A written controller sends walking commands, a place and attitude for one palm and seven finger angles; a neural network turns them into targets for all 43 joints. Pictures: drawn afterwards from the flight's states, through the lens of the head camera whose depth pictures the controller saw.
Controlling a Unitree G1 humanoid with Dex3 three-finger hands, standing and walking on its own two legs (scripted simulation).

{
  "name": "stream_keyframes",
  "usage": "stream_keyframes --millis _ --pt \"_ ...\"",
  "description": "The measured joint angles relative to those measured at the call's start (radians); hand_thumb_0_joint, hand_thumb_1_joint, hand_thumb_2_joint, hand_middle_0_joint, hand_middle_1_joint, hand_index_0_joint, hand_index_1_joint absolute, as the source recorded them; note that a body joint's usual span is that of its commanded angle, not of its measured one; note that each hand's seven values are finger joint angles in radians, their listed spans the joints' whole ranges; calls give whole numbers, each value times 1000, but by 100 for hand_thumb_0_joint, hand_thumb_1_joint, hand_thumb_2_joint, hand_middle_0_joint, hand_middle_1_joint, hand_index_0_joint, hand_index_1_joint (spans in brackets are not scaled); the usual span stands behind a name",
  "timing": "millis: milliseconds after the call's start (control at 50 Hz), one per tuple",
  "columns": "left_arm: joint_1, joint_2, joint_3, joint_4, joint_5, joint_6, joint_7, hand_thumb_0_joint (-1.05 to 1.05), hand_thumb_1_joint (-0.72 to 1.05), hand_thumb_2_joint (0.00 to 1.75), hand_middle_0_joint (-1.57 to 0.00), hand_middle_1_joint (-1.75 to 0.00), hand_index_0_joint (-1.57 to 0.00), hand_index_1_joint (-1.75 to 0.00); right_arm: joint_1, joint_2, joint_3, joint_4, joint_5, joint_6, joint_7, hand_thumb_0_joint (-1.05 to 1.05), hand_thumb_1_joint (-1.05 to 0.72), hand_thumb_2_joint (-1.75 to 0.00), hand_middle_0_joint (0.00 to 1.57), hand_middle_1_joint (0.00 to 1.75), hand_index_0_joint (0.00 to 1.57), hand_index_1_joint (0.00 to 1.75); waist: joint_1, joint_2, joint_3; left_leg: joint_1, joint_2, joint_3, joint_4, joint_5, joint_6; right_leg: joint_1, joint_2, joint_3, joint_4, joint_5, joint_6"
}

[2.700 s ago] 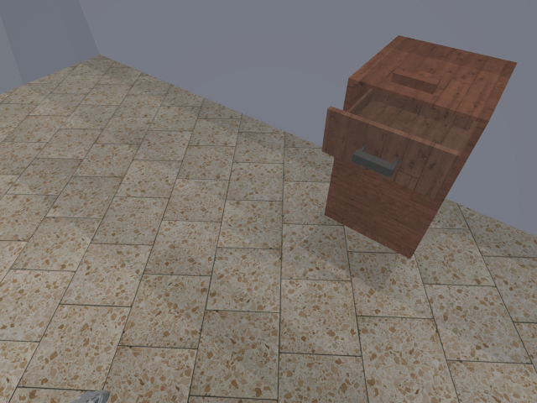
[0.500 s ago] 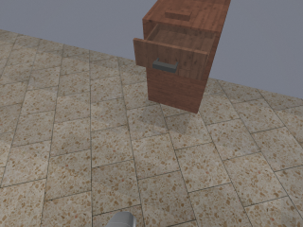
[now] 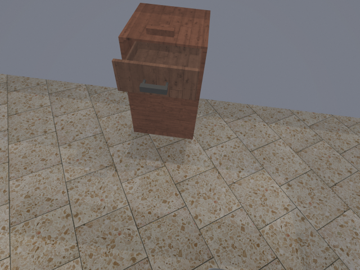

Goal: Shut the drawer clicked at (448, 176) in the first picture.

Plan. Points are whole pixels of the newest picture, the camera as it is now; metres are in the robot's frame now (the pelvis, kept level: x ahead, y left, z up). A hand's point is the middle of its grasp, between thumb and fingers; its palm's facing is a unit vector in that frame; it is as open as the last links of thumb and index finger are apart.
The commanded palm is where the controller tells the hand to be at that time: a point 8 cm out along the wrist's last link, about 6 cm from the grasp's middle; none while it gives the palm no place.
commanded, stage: take the last steps up to it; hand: left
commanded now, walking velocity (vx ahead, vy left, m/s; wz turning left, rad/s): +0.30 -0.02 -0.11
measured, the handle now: (154, 85) +0.87 +0.16 -0.15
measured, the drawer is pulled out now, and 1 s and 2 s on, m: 0.18 0.18 0.18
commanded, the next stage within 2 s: come to a stop and stand still in 1.22 s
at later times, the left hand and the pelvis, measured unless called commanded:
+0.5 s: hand out of the picture +0.03 +0.16 -0.18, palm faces +0.04 -0.99 -0.15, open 7.3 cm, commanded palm none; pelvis +0.10 +0.00 -0.01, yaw -2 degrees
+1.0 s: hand (126, 184) +0.38 +0.19 -0.16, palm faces -0.07 -0.98 -0.19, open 7.3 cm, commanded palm none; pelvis +0.28 +0.01 +0.00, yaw -5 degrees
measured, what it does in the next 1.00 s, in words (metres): walks ahead: right foot, then left foot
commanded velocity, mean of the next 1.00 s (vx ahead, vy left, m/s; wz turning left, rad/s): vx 0.30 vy -0.01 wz -0.01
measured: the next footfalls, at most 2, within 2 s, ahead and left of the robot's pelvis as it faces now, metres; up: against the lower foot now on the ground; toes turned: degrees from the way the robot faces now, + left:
right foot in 0.12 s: +0.03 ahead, -0.13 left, +0.00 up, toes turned -5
left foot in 0.56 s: +0.25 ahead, +0.12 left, +0.00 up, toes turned +5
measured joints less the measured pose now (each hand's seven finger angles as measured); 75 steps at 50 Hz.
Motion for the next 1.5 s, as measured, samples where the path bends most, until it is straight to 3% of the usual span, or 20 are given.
stream_keyframes --millis 60,120,180,260,400,520,560,600,640,680,820,1000,1060,1120,1160,1200,1300,1380,1420,1500 --pt "-5 -22 -14 14 0 -3 -6 1 91 90 -20 -30 -20 -30 24 -5 -3 24 -3 -2 6 0 -91 -90 20 30 20 30 -18 20 1 -1 17 23 27 -22 -10 86 -10 -30 -147 -22 -15" --pt "1 -44 -25 22 2 -27 -13 1 91 90 -20 -30 -20 -30 68 -15 -8 54 0 -1 12 0 -91 -90 20 30 20 30 -29 36 -15 -26 33 37 102 -72 -29 203 -6 -56 -350 55 -44" --pt "12 -81 -38 41 0 -67 -3 0 91 90 -20 -30 -20 -30 94 -32 -15 103 3 19 19 0 -91 -90 20 30 20 30 -28 73 -20 -123 42 -8 345 -199 -24 222 20 -73 -350 83 -82" --pt "83 -100 -36 73 -3 -94 19 0 92 90 -21 -30 -21 -30 105 -33 -27 136 -4 26 36 1 -91 -90 20 30 20 30 -18 59 -41 -259 40 -10 545 -106 -31 301 19 -66 -449 101 -91" --pt "191 -104 -44 160 1 -111 22 0 92 90 -21 -30 -21 -30 62 -15 -39 114 1 13 53 1 -91 -90 20 30 20 30 -12 43 -33 -366 73 1 447 56 -43 410 19 -67 -571 113 -75" --pt "249 -102 -38 213 7 -108 23 0 91 90 -21 -30 -21 -30 -5 9 -32 87 7 -11 62 1 -91 -90 20 30 20 30 21 13 -13 -290 52 24 222 55 -11 461 -7 -65 -533 26 -34" --pt "266 -104 -33 222 3 -103 21 0 91 90 -21 -30 -21 -30 -22 9 -27 69 0 -41 56 1 -91 -90 20 30 20 30 24 7 -6 -234 38 34 144 90 13 416 -24 -61 -384 -53 -34" --pt "248 -98 -30 232 -2 -85 17 1 91 90 -21 -30 -20 -30 -43 22 -22 62 -1 -62 41 0 -91 -90 20 30 20 30 22 -13 12 -231 25 58 204 55 35 291 -33 -27 -66 -97 -64" --pt "225 -91 -27 228 -2 -76 14 1 91 90 -20 -30 -20 -30 -42 35 -16 62 2 -65 31 0 -91 -90 20 30 20 30 20 -20 8 -190 16 78 186 24 44 162 -31 -22 189 -51 -84" --pt "190 -84 -20 213 4 -75 8 1 91 90 -20 -30 -20 -30 -26 42 -25 69 7 -71 11 0 -93 -90 20 30 20 30 13 -23 -2 -136 -1 88 117 37 42 60 -46 -39 289 30 -85" --pt "69 -84 -7 119 11 -75 6 1 92 90 -20 -30 -20 -30 58 49 -16 126 10 -72 12 0 -94 -90 20 30 20 30 16 -20 -37 24 -48 101 -89 73 52 -111 -103 -65 128 182 -47" --pt "-29 -80 -4 86 7 -67 -6 1 92 90 -20 -30 -20 -30 141 68 -19 167 -3 -60 20 0 -92 -90 20 30 20 30 -39 13 -13 145 -39 101 -121 -12 11 -35 -103 -88 -222 178 -49" --pt "-43 -83 -9 74 9 -89 -9 1 92 90 -20 -30 -20 -30 173 67 -19 181 0 -53 22 0 -91 -90 20 30 20 30 -49 25 -3 137 -10 92 -13 -103 -14 60 -75 -113 -355 209 -76" --pt "-51 -101 -16 73 2 -125 -1 0 91 90 -20 -30 -20 -30 160 53 -16 200 11 -30 27 0 -91 -90 20 30 20 30 -37 50 21 -20 21 19 388 -202 12 77 -52 -144 -303 195 -92" --pt "-29 -114 -22 79 -2 -129 7 0 91 90 -20 -30 -20 -30 138 40 -22 198 10 -17 28 1 -91 -90 20 30 20 30 -27 54 20 -133 22 -14 601 -163 19 123 -41 -156 -336 174 -95" --pt "-2 -114 -7 85 -10 -133 30 -1 94 90 -21 -30 -21 -30 110 26 -28 181 6 -11 27 1 -91 -90 20 30 20 30 -22 58 10 -222 37 -23 662 -96 11 173 -28 -168 -400 185 -89" --pt "64 -97 -19 130 1 -121 32 -1 95 90 -20 -30 -20 -30 28 6 -36 117 3 -13 28 1 -92 -90 20 30 20 30 -20 48 -11 -307 65 1 464 -17 -17 261 -15 -179 -506 192 -86" --pt "101 -101 -31 165 1 -109 27 -1 93 90 -20 -30 -20 -30 -31 4 -26 91 5 -25 31 0 -92 -90 20 30 20 30 5 40 -5 -262 54 11 244 30 -21 309 -10 -178 -509 156 -66" --pt "117 -106 -38 181 -3 -99 33 0 92 90 -20 -30 -20 -30 -53 4 -14 89 7 -34 26 0 -92 -90 20 30 20 30 21 43 0 -197 47 9 108 168 -24 324 -4 -177 -470 116 -50" --pt "116 -96 -48 202 -14 -60 52 0 92 90 -20 -30 -20 -30 -102 47 9 99 14 -31 9 0 -92 -90 20 30 20 30 50 -25 10 -142 10 48 91 80 32 303 -44 -128 -349 5 -27"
